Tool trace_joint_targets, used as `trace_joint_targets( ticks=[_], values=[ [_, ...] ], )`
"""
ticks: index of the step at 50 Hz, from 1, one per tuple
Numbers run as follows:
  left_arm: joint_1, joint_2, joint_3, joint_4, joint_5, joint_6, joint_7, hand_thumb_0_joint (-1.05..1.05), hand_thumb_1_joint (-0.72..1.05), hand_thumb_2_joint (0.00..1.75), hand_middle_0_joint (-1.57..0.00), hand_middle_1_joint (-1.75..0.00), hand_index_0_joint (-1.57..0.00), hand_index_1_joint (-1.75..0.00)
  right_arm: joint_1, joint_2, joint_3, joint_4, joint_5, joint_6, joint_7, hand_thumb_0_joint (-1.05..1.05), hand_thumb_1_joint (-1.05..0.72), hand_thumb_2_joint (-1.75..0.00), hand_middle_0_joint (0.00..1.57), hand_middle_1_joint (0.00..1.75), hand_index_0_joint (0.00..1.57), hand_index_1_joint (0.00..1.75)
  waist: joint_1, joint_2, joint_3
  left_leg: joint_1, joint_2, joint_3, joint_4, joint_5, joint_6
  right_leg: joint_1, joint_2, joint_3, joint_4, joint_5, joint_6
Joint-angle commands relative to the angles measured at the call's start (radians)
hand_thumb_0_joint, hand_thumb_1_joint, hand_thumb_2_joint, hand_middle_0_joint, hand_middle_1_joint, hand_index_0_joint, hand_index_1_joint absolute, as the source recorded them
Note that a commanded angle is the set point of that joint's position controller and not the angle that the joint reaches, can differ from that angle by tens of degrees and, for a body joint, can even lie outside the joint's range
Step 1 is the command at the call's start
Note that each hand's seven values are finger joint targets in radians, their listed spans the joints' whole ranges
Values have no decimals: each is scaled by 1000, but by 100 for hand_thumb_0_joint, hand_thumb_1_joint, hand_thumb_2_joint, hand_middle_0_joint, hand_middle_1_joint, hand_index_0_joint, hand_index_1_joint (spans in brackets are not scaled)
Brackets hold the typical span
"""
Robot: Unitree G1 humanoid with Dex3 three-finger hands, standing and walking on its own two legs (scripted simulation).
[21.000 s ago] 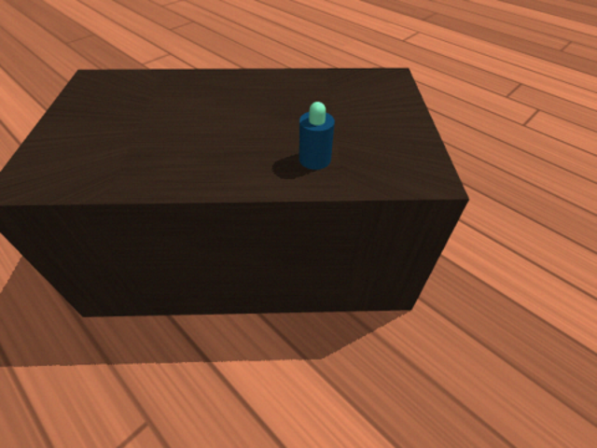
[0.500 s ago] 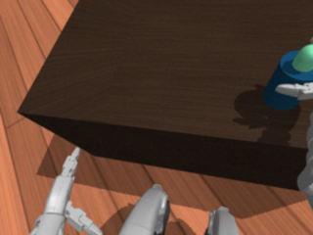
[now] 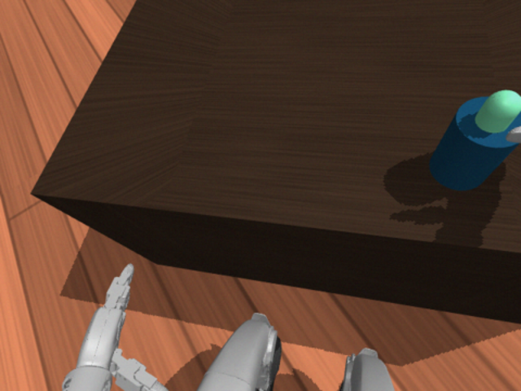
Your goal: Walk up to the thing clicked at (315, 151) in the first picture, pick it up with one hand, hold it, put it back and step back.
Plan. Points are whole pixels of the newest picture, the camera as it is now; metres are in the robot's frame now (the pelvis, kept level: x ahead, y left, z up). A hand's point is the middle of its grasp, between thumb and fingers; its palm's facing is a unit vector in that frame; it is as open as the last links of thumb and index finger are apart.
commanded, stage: rise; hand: right
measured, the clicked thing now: (479, 137) +0.53 -0.21 +0.01
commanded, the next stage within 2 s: sink last in 0.18 s
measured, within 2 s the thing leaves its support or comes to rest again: neither
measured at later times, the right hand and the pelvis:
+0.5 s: hand out of the picture +0.48 -0.38 +0.10, palm faces +0.48 +0.81 -0.33, open 17.3 cm; pelvis +0.04 +0.00 +0.05, yaw -1 degrees
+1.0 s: hand out of the picture +0.26 -0.26 +0.10, palm faces +0.32 +0.88 -0.35, open 17.1 cm; pelvis +0.06 +0.01 +0.07, yaw -2 degrees
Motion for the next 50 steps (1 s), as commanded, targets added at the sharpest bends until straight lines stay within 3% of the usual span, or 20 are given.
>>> trace_joint_targets(
  ticks=[1,2,4,6,7,9,10,13,17,24,27,29,36,38,40,44,45,46,48,50],
  values=[
    [-42,183,101,-163,-16,-54,31,0,-57,5,-6,-4,-4,-5,-391,-283,15,-169,29,-4,46,0,44,-3,8,4,7,4,-41,-250,-557,402,-35,4,-133,230,34,364,28,11,-230,410,8],
    [-47,166,79,-155,-20,-56,31,0,-57,5,-6,-4,-5,-5,-404,-229,55,-149,37,2,63,0,42,-4,8,4,7,4,-29,-219,-527,399,-37,8,-140,220,34,358,25,15,-241,401,6],
    [-40,181,89,-132,-29,-60,35,0,-57,5,-6,-4,-5,-5,-311,-268,19,-52,45,20,84,0,37,-4,9,4,8,4,-39,-168,-443,393,-33,8,-162,207,29,318,29,12,-252,366,-2],
    [-8,149,65,-88,-30,-67,36,0,-59,7,-7,-5,-5,-6,-364,-216,55,-75,61,15,104,0,42,-5,7,5,7,5,-24,-141,-410,370,-34,2,-165,202,28,314,25,16,-259,360,-6],
    [-63,188,90,-167,-47,-44,37,0,-57,7,-7,-5,-5,-6,-205,-407,48,87,-53,94,44,0,42,-6,7,5,7,5,-95,-147,-422,436,-27,2,-214,172,31,355,41,-4,-306,343,-1],
    [77,165,83,-89,-46,-9,20,0,-56,6,-6,-5,-5,-6,-381,-325,99,-88,-34,121,7,0,47,-5,6,6,7,6,-53,-183,-421,448,-28,-3,-222,208,31,373,46,-16,-316,354,-4],
    [81,154,76,-84,-51,1,8,0,-55,6,-6,-5,-5,-6,-330,-330,107,-46,-44,141,4,0,49,-5,6,6,7,6,-60,-152,-402,456,-27,-5,-230,225,31,372,47,-24,-315,364,-8],
    [89,182,99,-15,-58,14,-6,0,-50,7,-5,-4,-4,-5,-338,-479,50,-139,-67,182,-34,0,51,-5,6,6,6,6,-99,-231,-470,497,-22,-11,-231,311,43,459,45,-27,-322,489,6],
    [-22,209,118,9,-67,38,-20,0,-56,8,-6,-5,-5,-6,-298,-531,9,-178,-77,207,-78,0,53,-5,6,5,6,5,-147,-252,-507,562,-24,2,-248,342,52,513,41,-22,-350,582,19],
    [-77,154,57,26,-86,56,-19,0,-57,9,-6,-5,-5,-6,-28,-293,113,-178,-47,239,-103,0,51,-6,6,5,6,5,-176,-187,-512,696,-27,4,-281,469,48,564,40,-38,-396,707,27],
    [15,134,46,63,-92,68,-20,0,-56,8,-6,-5,-5,-6,228,-248,111,-316,-19,267,-106,0,49,-6,6,5,6,5,-210,-178,-456,700,-27,12,-311,470,49,612,41,-44,-422,744,25],
    [32,85,16,127,-100,80,-26,0,-56,8,-6,-5,-5,-6,255,-161,168,-488,8,285,-101,0,48,-6,6,5,6,5,-220,-215,-413,711,-20,8,-313,480,55,621,47,-49,-442,755,24],
    [5,200,174,142,-111,91,23,0,-56,8,-6,-5,-5,-6,684,-67,166,-1041,71,342,-137,0,48,-6,6,5,6,5,-252,-133,-307,748,-6,15,-358,436,51,683,44,-57,-501,659,14],
    [-19,165,154,176,-112,85,37,0,-55,7,-6,-5,-5,-6,787,7,198,-1143,82,350,-148,0,47,-6,6,5,6,5,-259,-137,-209,728,-6,18,-365,398,50,673,40,-55,-520,634,17],
    [-45,194,199,146,-109,76,58,0,-54,7,-6,-5,-5,-6,893,43,198,-1227,87,346,-157,0,48,-6,6,5,6,5,-258,-99,-217,752,-9,22,-361,399,48,695,34,-47,-520,658,17],
    [-67,32,58,125,-104,62,70,0,-52,7,-6,-5,-5,-6,1092,152,246,-1420,93,332,-166,0,47,-6,6,5,6,5,-304,-91,-173,793,3,18,-369,348,42,652,50,-57,-531,554,9],
    [-47,53,87,136,-102,58,76,0,-50,8,-6,-5,-5,-6,1195,210,276,-1338,93,339,-161,0,46,-7,6,5,6,5,-284,-48,-122,771,0,22,-371,345,36,633,49,-60,-532,537,4],
    [-35,85,125,151,-98,56,81,0,-48,8,-5,-5,-5,-6,1175,170,252,-1461,94,331,-162,0,46,-7,6,5,6,5,-296,-89,-140,774,3,19,-372,333,36,643,52,-61,-538,523,5],
    [-10,58,104,147,-94,50,81,0,-51,7,-6,-5,-5,-6,1269,196,257,-1497,94,327,-156,0,49,-6,6,6,5,6,-296,-82,-126,769,4,17,-374,334,31,642,59,-69,-531,521,-1],
    [7,89,150,118,-94,40,87,0,-50,7,-6,-6,-6,-6,1358,231,268,-1505,97,334,-150,0,47,-6,6,6,6,6,-284,-43,-86,751,10,13,-393,283,19,612,69,-80,-533,428,-14]
  ],
)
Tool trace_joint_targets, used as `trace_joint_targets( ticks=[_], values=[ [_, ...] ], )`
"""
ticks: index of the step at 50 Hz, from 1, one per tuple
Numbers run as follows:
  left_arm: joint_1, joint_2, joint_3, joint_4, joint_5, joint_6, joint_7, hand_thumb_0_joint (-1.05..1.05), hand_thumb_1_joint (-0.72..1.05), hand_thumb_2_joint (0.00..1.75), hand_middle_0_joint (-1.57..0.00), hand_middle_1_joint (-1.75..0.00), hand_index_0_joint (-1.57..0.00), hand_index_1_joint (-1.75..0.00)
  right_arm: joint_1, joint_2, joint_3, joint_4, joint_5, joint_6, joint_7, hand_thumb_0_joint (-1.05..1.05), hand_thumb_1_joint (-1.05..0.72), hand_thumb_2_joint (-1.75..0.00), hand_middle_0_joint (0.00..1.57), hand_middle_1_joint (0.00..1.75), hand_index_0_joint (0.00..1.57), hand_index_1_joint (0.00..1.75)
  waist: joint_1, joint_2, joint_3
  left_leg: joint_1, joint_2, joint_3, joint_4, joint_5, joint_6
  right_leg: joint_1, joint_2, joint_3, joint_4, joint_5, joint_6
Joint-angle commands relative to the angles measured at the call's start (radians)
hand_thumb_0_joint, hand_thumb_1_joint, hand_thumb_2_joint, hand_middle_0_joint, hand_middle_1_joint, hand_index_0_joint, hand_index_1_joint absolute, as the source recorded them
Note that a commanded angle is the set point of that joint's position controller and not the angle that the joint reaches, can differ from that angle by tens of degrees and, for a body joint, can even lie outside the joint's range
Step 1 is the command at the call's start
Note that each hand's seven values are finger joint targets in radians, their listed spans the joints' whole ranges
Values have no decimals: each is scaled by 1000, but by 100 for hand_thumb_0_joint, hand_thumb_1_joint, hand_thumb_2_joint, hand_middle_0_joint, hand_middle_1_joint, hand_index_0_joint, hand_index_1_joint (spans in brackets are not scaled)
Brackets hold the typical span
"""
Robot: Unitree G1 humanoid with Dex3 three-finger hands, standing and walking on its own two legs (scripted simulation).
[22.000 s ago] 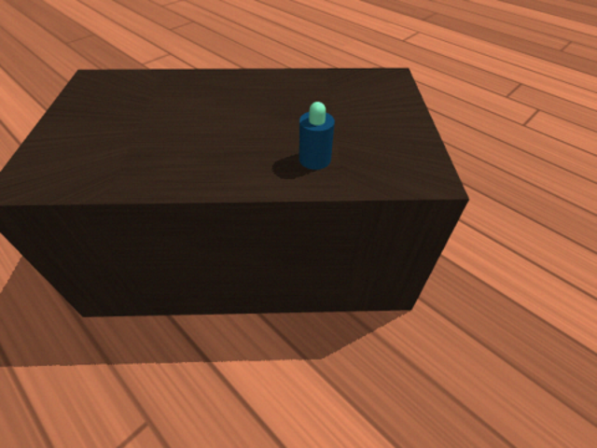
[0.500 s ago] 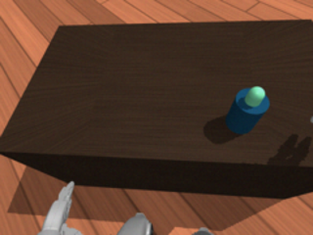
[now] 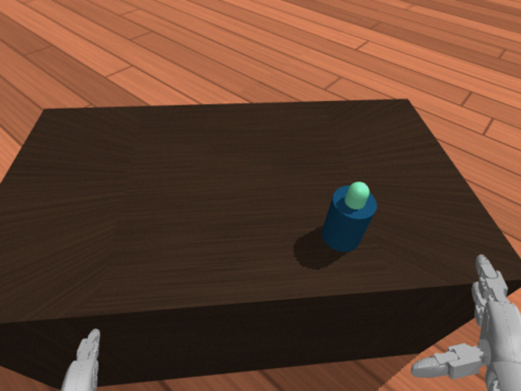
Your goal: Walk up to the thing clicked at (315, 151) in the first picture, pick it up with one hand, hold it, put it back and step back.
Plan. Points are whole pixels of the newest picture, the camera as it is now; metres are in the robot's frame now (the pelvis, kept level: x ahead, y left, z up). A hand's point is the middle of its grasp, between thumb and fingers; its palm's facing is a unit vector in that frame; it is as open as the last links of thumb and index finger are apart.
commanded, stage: sink last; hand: right
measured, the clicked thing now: (350, 212) +0.47 -0.19 -0.06
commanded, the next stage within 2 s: home in 0.36 s
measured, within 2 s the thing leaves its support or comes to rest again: neither
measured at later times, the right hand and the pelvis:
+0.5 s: hand (462, 375) +0.15 -0.24 +0.03, palm faces +0.32 +0.87 -0.37, open 17.3 cm; pelvis -0.03 +0.02 -0.01, yaw -1 degrees
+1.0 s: hand out of the picture +0.14 -0.17 -0.07, palm faces +0.09 +0.98 -0.19, open 17.5 cm; pelvis -0.03 +0.00 -0.02, yaw +0 degrees
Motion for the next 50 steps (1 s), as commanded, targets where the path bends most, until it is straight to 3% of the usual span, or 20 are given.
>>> trace_joint_targets(
  ticks=[1,4,5,7,10,14,18,21,23,24,25,27,30,32,36,41,44,45,46,50],
  values=[
    [20,100,55,-177,5,-71,10,0,-50,6,-6,-6,-6,-6,75,-141,-90,-276,3,-57,-7,0,48,-6,6,6,6,6,7,24,-68,137,-18,28,-87,252,15,-48,36,-53,-113,323,-22],
    [24,130,105,-227,5,-85,14,0,-51,6,-6,-6,-6,-6,134,-130,-94,-299,2,-56,2,0,48,-6,6,6,6,6,12,62,-76,125,-16,28,-83,235,11,-46,39,-49,-101,311,-26],
    [24,151,128,-241,5,-89,19,0,-51,6,-6,-6,-6,-6,62,-136,-88,-320,0,-58,3,0,48,-6,6,6,6,6,40,69,-67,99,-14,22,-88,216,7,-37,38,-49,-100,280,-30],
    [20,152,134,-234,7,-103,29,0,-52,6,-6,-6,-6,-6,33,-134,-93,-291,-4,-53,-3,0,47,-6,6,6,6,6,47,80,-28,71,-9,14,-97,163,4,-53,41,-45,-100,221,-36],
    [6,157,154,-252,10,-126,37,0,-51,5,-6,-6,-6,-6,33,-142,-114,-269,-11,-55,-6,0,49,-6,5,6,6,6,34,94,-4,47,0,-1,-112,62,2,-76,43,-41,-96,135,-38],
    [21,75,78,-200,16,-146,30,0,-51,5,-6,-6,-6,-6,66,-158,-139,-245,-14,-73,-8,0,52,-6,5,6,5,6,-11,65,12,59,21,-31,-137,-33,2,-126,57,-53,-78,90,-33],
    [-14,9,-10,-176,21,-159,17,0,-52,6,-5,-6,-5,-6,79,-153,-132,-276,-17,-98,-10,0,53,-6,5,6,5,6,-34,-6,-34,87,18,-26,-109,10,6,-142,57,-58,-78,114,-26],
    [-45,81,28,-242,27,-171,30,0,-50,8,-5,-6,-5,-6,60,-186,-151,-341,-16,-115,-22,0,48,-7,5,6,5,6,-27,-12,-133,138,6,-2,-75,116,8,-103,53,-52,-74,185,-21],
    [-32,137,79,-263,27,-182,41,0,-44,10,-5,-6,-4,-7,80,-170,-148,-320,-11,-111,-24,0,45,-8,5,6,5,6,-4,32,-103,120,-1,9,-81,103,5,-94,46,-47,-78,171,-24],
    [-18,147,98,-261,25,-184,43,0,-36,18,-12,-14,-12,-15,70,-172,-156,-303,-8,-113,-25,0,51,-8,6,6,6,6,-1,47,-72,109,-4,16,-87,73,3,-108,43,-41,-88,142,-26],
    [-7,126,81,-260,25,-184,40,0,-28,26,-13,-18,-13,-18,83,-163,-157,-298,-9,-118,-25,0,52,-8,6,6,6,6,-11,48,-51,107,-5,21,-88,50,4,-114,41,-38,-97,127,-24],
    [9,75,34,-266,19,-181,31,0,-12,42,-13,-19,-13,-19,114,-130,-130,-256,-10,-126,-18,0,53,-7,6,6,6,6,-13,62,1,84,-7,23,-97,20,6,-131,38,-37,-104,108,-24],
    [4,-15,-68,-233,16,-183,11,0,12,58,-14,-20,-14,-20,125,-58,-50,-214,-11,-135,3,0,55,-6,5,5,5,5,-11,70,75,51,-8,23,-108,-51,6,-173,38,-42,-116,44,-27],
    [-6,-14,-68,-203,18,-189,2,0,28,60,-15,-21,-15,-21,116,-60,-37,-219,-15,-143,9,0,56,-5,5,5,5,5,-8,34,81,32,-9,19,-104,-79,8,-183,42,-46,-123,14,-27],
    [35,80,22,-211,23,-203,3,0,52,68,-16,-23,-16,-23,133,-48,2,-195,-24,-137,18,0,57,-5,5,5,5,5,36,43,-5,28,-19,32,-65,28,8,-127,35,-39,-105,95,-27],
    [-33,51,-28,-250,22,-205,5,0,71,79,-18,-26,-18,-26,58,15,103,-99,-42,-118,15,0,58,-4,5,5,5,5,48,69,-26,15,-18,30,-34,48,11,-144,28,-25,-77,114,-24],
    [-39,26,-59,-252,27,-195,14,0,82,86,-19,-28,-19,-28,23,-12,97,-68,-52,-106,1,0,56,-5,5,5,5,5,27,30,-93,49,-9,20,-11,102,14,-143,31,-28,-52,172,-18],
    [-30,37,-48,-263,29,-192,18,0,86,88,-20,-29,-20,-29,17,-15,103,-69,-55,-101,-5,0,55,-6,5,5,5,5,32,13,-129,57,-10,19,0,122,16,-133,31,-27,-50,197,-14],
    [-29,26,-64,-261,31,-187,16,0,88,89,-20,-29,-20,-29,-2,-14,114,-79,-56,-102,-8,0,55,-6,5,5,5,5,24,-19,-119,61,-10,18,1,117,18,-139,31,-27,-54,193,-9],
    [-11,39,-49,-256,33,-172,18,0,90,90,-20,-29,-20,-30,30,-19,121,-8,-58,-73,-23,0,53,-7,6,6,6,6,23,-31,-122,63,-12,22,14,144,22,-138,26,-23,-49,243,-2]
  ],
)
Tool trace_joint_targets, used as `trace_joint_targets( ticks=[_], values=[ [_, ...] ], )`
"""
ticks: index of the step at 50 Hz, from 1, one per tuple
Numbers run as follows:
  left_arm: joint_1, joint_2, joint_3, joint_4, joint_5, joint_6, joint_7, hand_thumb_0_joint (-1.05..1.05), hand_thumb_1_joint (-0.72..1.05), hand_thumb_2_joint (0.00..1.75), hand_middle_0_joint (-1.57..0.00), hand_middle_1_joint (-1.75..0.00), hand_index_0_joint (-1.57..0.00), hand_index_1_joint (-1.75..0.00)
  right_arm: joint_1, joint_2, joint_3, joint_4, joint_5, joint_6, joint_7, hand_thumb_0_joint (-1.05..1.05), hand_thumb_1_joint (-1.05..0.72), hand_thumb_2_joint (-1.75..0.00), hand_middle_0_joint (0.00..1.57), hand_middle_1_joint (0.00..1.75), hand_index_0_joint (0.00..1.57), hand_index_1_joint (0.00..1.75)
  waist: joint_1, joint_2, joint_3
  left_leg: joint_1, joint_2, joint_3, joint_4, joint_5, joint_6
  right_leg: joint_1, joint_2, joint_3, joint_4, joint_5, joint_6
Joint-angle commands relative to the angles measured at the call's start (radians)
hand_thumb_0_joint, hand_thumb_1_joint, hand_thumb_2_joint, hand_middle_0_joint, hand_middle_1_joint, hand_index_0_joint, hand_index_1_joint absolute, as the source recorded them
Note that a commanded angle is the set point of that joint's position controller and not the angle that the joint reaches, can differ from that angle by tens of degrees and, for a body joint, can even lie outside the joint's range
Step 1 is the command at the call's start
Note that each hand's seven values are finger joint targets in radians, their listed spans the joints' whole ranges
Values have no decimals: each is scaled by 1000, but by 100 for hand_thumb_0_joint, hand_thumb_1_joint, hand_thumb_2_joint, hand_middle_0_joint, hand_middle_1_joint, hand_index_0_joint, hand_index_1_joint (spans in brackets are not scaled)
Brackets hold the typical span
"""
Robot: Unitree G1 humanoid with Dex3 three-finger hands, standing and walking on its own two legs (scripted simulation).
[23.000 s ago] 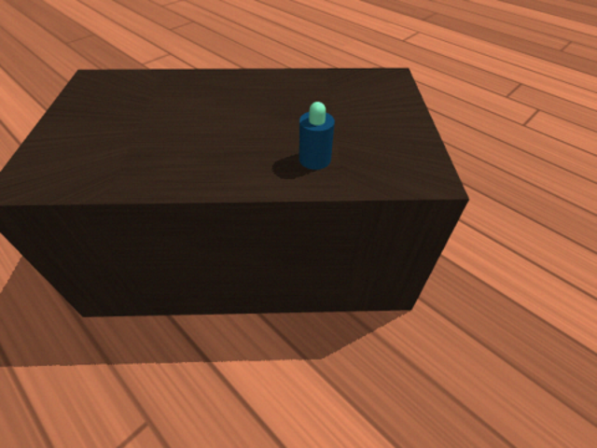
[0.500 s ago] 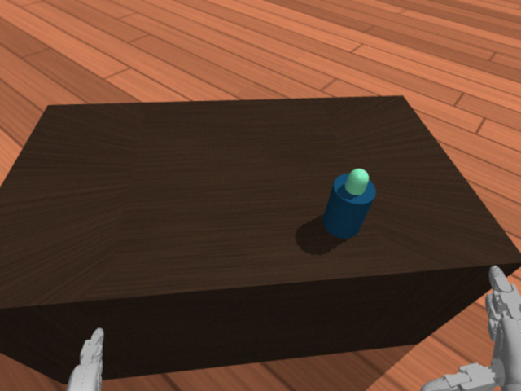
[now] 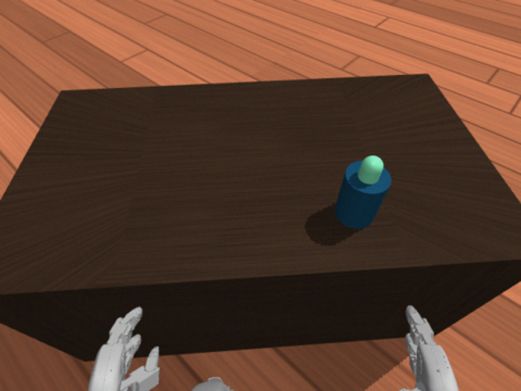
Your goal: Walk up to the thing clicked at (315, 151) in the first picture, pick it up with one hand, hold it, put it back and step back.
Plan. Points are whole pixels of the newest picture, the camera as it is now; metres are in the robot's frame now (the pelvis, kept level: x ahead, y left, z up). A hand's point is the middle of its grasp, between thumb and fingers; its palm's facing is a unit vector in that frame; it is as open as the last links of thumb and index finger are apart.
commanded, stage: home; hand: right
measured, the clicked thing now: (363, 188) +0.51 -0.20 -0.04
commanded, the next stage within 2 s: none
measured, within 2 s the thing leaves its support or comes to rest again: neither
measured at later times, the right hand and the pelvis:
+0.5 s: hand (389, 355) +0.19 -0.18 -0.06, palm faces +0.08 +0.97 -0.23, open 17.3 cm; pelvis +0.02 +0.00 +0.00, yaw +0 degrees
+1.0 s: hand (388, 362) +0.18 -0.17 -0.06, palm faces +0.09 +0.97 -0.24, open 17.4 cm; pelvis +0.01 +0.00 -0.01, yaw +0 degrees
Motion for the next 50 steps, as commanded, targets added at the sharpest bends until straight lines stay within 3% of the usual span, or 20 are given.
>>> trace_joint_targets(
  ticks=[1,6,9,10,13,15,18,22,23,25,29,30,32,34,35,38,41,50],
  values=[
    [-30,93,36,-189,3,-46,7,0,89,90,-20,-29,-20,-30,-13,-145,-81,-186,-5,-42,-32,0,54,-6,5,5,5,5,-25,-85,-158,194,-18,23,-111,155,16,-25,23,-34,-167,246,-8],
    [-31,99,49,-202,-1,-24,3,0,90,90,-20,-30,-20,-30,-3,-118,-44,-155,-1,-17,-31,0,53,-7,6,6,6,6,-6,-26,-121,184,-19,24,-126,163,9,-42,27,-46,-157,230,-18],
    [-24,95,45,-222,-5,-13,-3,0,90,90,-20,-30,-20,-30,-16,-98,-25,-153,0,-11,-29,0,51,-8,6,6,6,6,7,7,-134,175,-22,28,-113,207,9,-28,23,-42,-145,285,-18],
    [-22,97,45,-216,-5,-9,-5,0,90,90,-20,-29,-20,-30,-21,-103,-28,-162,0,-11,-29,0,52,-7,6,6,6,6,-3,3,-124,174,-21,27,-109,207,10,-26,22,-43,-145,287,-17],
    [-13,111,62,-250,-9,-2,-3,0,90,90,-20,-30,-20,-30,-41,-111,-38,-177,-1,-2,-27,0,51,-8,6,6,6,6,14,29,-142,169,-22,25,-109,211,7,-17,21,-41,-144,285,-20],
    [-5,96,46,-235,-8,8,-5,0,90,90,-20,-30,-20,-30,-40,-124,-44,-191,-3,-3,-28,0,52,-7,6,6,6,6,0,-3,-141,173,-18,22,-107,212,9,-17,24,-44,-142,293,-16],
    [13,104,55,-250,-8,9,-5,0,90,90,-20,-30,-20,-30,-45,-119,-42,-205,-3,5,-30,0,53,-7,6,6,6,6,4,-14,-158,171,-21,23,-93,217,13,-7,20,-39,-141,312,-11],
    [11,101,51,-253,-9,13,-7,0,90,90,-20,-30,-20,-30,-25,-126,-52,-202,-5,13,-33,0,53,-7,6,6,6,6,-8,-24,-168,173,-21,22,-76,245,16,-8,19,-38,-131,354,-7],
    [21,101,55,-257,-8,16,-8,0,90,90,-20,-30,-20,-30,-27,-114,-36,-204,-6,14,-30,0,51,-8,6,6,6,6,4,-33,-185,169,-22,23,-70,267,17,3,19,-37,-127,388,-5],
    [9,104,50,-275,-5,19,-8,0,90,90,-20,-30,-20,-30,-8,-121,-54,-207,-7,17,-32,0,53,-7,6,6,6,6,-10,-25,-208,184,-20,23,-61,292,19,0,20,-38,-117,415,-3],
    [7,103,52,-275,-6,23,-6,0,90,90,-20,-30,-20,-30,-30,-107,-34,-211,-5,27,-29,0,54,-6,5,5,5,5,2,-1,-147,146,-20,21,-89,195,10,-38,22,-42,-132,277,-15],
    [-3,97,48,-274,-6,22,-5,0,90,90,-20,-30,-20,-30,-30,-124,-52,-216,-4,25,-31,0,53,-6,6,6,5,6,-9,-13,-136,146,-16,14,-98,164,10,-45,25,-47,-130,240,-18],
    [-2,110,55,-297,-7,22,-3,0,90,90,-20,-30,-20,-30,-14,-119,-47,-212,-3,26,-31,0,55,-6,5,5,5,5,-5,20,-138,137,-21,19,-99,142,9,-58,22,-42,-135,218,-21],
    [25,106,56,-287,-7,26,-2,0,90,90,-20,-30,-20,-30,-16,-116,-43,-220,-3,27,-33,0,54,-6,5,5,5,5,4,2,-141,138,-19,15,-97,164,10,-47,25,-47,-129,236,-20],
    [14,100,47,-291,-7,26,-3,0,90,90,-20,-30,-20,-30,-16,-126,-49,-229,-4,24,-34,0,53,-7,6,6,6,6,-11,0,-141,137,-19,17,-93,158,11,-56,25,-45,-129,233,-20],
    [13,108,55,-309,-9,23,-1,0,90,90,-20,-30,-20,-30,-29,-116,-40,-236,-2,24,-35,0,53,-7,6,6,5,6,6,3,-147,126,-20,14,-91,146,10,-48,23,-45,-125,216,-21],
    [24,98,42,-311,-7,26,3,0,90,90,-20,-30,-20,-30,-8,-125,-55,-231,-4,27,-38,0,54,-6,5,5,5,5,-5,15,-169,143,-16,12,-86,181,9,-57,29,-48,-109,250,-23],
    [27,102,49,-318,-8,27,7,0,90,90,-20,-30,-20,-30,-13,-119,-42,-252,-3,26,-45,0,53,-7,6,6,6,6,1,2,-151,110,-20,12,-84,126,11,-72,25,-42,-116,195,-24]
  ],
)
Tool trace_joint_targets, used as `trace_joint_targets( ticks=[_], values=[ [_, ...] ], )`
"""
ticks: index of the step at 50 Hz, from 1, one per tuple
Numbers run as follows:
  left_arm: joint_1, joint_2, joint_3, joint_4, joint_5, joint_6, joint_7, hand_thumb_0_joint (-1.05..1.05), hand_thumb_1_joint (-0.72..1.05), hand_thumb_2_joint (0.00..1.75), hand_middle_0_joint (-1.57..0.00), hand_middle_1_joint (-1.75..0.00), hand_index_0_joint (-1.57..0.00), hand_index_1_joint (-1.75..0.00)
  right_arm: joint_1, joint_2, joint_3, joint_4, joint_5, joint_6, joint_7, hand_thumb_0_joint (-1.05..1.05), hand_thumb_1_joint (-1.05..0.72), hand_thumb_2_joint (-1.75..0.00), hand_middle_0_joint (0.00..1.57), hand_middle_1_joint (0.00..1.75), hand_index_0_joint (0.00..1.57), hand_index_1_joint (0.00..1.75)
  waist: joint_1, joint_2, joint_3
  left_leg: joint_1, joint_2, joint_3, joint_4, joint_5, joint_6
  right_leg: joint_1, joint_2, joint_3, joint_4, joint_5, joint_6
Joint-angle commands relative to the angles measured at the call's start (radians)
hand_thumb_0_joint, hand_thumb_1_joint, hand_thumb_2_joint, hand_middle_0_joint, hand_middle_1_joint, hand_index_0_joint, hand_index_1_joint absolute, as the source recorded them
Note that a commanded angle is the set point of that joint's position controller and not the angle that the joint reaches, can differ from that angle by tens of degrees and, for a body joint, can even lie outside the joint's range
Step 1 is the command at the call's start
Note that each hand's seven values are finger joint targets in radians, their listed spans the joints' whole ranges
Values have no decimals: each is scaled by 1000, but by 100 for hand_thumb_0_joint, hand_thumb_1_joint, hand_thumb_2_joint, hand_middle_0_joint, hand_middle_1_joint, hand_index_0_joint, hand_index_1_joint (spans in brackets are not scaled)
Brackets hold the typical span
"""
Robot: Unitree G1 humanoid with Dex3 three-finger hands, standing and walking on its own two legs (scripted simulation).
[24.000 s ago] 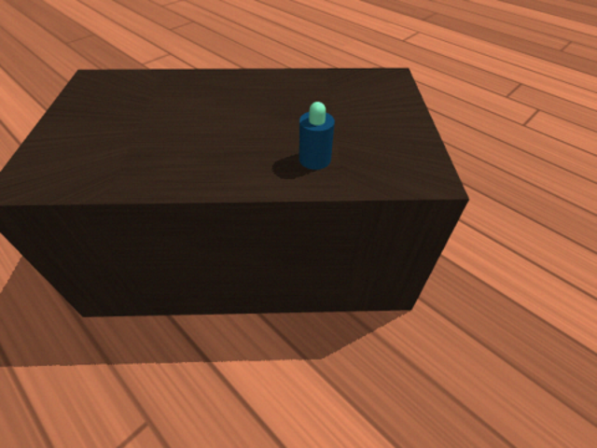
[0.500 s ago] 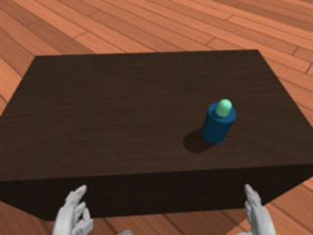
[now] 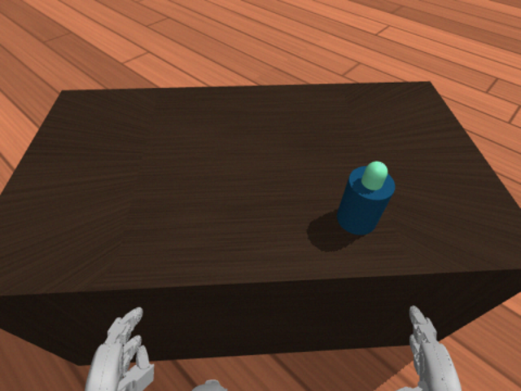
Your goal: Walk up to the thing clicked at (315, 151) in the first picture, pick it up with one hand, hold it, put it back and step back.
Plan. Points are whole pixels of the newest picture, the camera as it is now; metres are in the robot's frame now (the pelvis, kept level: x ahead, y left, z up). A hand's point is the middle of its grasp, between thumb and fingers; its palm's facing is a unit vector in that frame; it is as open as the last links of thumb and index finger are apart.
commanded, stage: home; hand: right
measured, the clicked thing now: (366, 194) +0.50 -0.20 -0.03
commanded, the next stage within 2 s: stand in 1.34 s
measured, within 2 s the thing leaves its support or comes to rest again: neither
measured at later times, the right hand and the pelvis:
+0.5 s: hand (393, 370) +0.17 -0.18 -0.05, palm faces +0.10 +0.97 -0.24, open 17.4 cm; pelvis +0.00 +0.00 +0.00, yaw +0 degrees
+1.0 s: hand (398, 373) +0.17 -0.19 -0.05, palm faces +0.11 +0.96 -0.27, open 17.5 cm; pelvis +0.00 -0.01 +0.00, yaw +0 degrees
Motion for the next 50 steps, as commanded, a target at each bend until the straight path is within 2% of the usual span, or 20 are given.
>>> trace_joint_targets(
  ticks=[1,3,4,9,11,12,14,15,23,26,28,30,32,36,37,38,39,45,46,50],
  values=[
    [-23,90,43,-189,1,-61,11,0,90,90,-20,-30,-20,-30,-32,-106,-58,-207,-4,-53,-14,0,52,-7,6,6,6,6,-4,3,-90,160,-15,15,-148,141,8,-39,31,-42,-162,203,-25],
    [-19,94,48,-185,2,-63,12,0,90,90,-20,-30,-20,-30,-11,-106,-59,-195,-4,-53,-14,0,53,-6,5,6,5,6,-6,17,-93,156,-17,16,-144,137,9,-42,29,-39,-159,201,-26],
    [-6,109,66,-199,0,-64,12,0,90,90,-20,-30,-20,-30,3,-98,-56,-184,-5,-50,-15,0,53,-7,6,6,5,6,3,22,-121,164,-18,20,-130,183,10,-27,29,-36,-154,253,-24],
    [-25,90,39,-193,0,-62,11,0,90,90,-20,-30,-20,-30,-30,-98,-51,-200,-2,-53,-17,0,54,-6,5,5,5,5,-2,15,-80,142,-19,19,-140,130,10,-47,27,-36,-163,195,-24],
    [-16,111,64,-206,1,-64,14,0,90,90,-20,-30,-20,-30,-8,-105,-55,-197,-4,-51,-19,0,54,-6,5,5,5,5,-2,5,-105,146,-19,20,-131,135,13,-44,26,-33,-163,204,-23],
    [-11,89,38,-196,3,-59,11,0,90,90,-20,-30,-20,-30,-3,-109,-61,-217,-4,-53,-20,0,54,-6,5,5,5,5,-14,-6,-113,158,-18,19,-129,148,13,-44,29,-35,-158,219,-21],
    [-21,95,44,-206,0,-61,14,0,90,90,-20,-30,-20,-30,-23,-106,-53,-208,-4,-55,-18,0,53,-7,6,6,6,6,-2,18,-92,146,-17,14,-142,129,9,-50,30,-40,-153,191,-25],
    [-7,106,59,-205,1,-61,16,0,90,90,-20,-30,-20,-30,-14,-106,-59,-206,-3,-53,-20,0,54,-6,5,5,5,5,1,21,-108,150,-18,17,-134,141,10,-50,30,-38,-156,203,-25],
    [-11,94,43,-206,1,-62,17,0,90,90,-20,-30,-20,-30,-5,-109,-61,-210,-2,-52,-21,0,55,-5,5,5,5,5,-7,12,-100,152,-16,17,-128,168,9,-54,32,-41,-143,232,-24],
    [-2,96,50,-209,3,-59,17,0,90,90,-20,-30,-20,-30,11,-108,-66,-215,-5,-50,-23,0,54,-6,5,5,5,5,-9,1,-143,171,-16,17,-111,222,11,-32,32,-37,-133,293,-19],
    [11,108,61,-216,2,-58,18,0,90,90,-20,-30,-20,-30,0,-103,-57,-223,-5,-50,-21,0,55,-6,5,5,5,5,6,15,-136,158,-18,18,-110,216,10,-32,29,-36,-136,283,-20],
    [-1,88,41,-203,3,-55,17,0,90,90,-20,-30,-20,-30,-11,-102,-55,-233,-4,-50,-22,0,56,-5,5,5,5,5,-5,-23,-118,152,-18,19,-110,202,13,-34,28,-35,-141,280,-15],
    [8,104,59,-210,3,-56,17,0,90,90,-20,-30,-20,-30,17,-100,-57,-213,-5,-47,-21,0,55,-5,5,5,5,5,1,26,-133,158,-20,22,-107,218,11,-35,27,-32,-135,293,-18],
    [-3,99,47,-208,1,-52,15,0,90,90,-20,-30,-20,-30,-7,-104,-52,-225,-4,-46,-20,0,55,-5,5,5,5,5,-3,-1,-107,142,-20,20,-108,190,13,-42,26,-32,-144,269,-16],
    [-80,152,47,16,-6,-58,22,0,90,90,-20,-30,-20,-30,55,-119,-100,-228,-7,-31,-38,0,57,-5,5,5,5,5,-3,6,-111,136,-36,29,-105,162,15,-41,18,-9,-135,238,-23],
    [-75,149,43,-16,-8,-74,27,0,90,90,-20,-30,-20,-30,48,-91,-63,-244,-8,-19,-38,0,57,-4,5,5,5,5,12,3,-95,131,-35,30,-107,156,15,-41,15,-9,-143,229,-22],
    [-88,132,35,-15,-8,-87,26,0,90,90,-20,-30,-20,-30,50,-85,-54,-272,-10,-14,-39,0,56,-5,5,5,5,5,7,-4,-130,151,-34,28,-105,168,15,-31,16,-11,-136,237,-23],
    [-147,145,37,101,-3,-130,43,0,90,90,-20,-30,-20,-30,16,-98,-48,-299,-11,14,-58,0,57,-4,5,5,5,5,22,-27,-84,133,-37,31,-122,155,13,-45,14,-8,-138,214,-24],
    [-159,143,38,110,0,-134,46,0,90,90,-20,-30,-20,-30,36,-120,-79,-296,-13,18,-63,0,56,-5,5,5,5,5,6,-34,-113,153,-37,28,-121,165,16,-38,16,-7,-130,229,-22],
    [-168,142,39,148,3,-156,56,0,90,90,-20,-30,-20,-30,41,-96,-48,-287,-16,39,-65,0,53,-6,5,5,5,5,21,-5,-137,187,-35,30,-114,255,11,-12,16,-7,-114,316,-21]
  ],
)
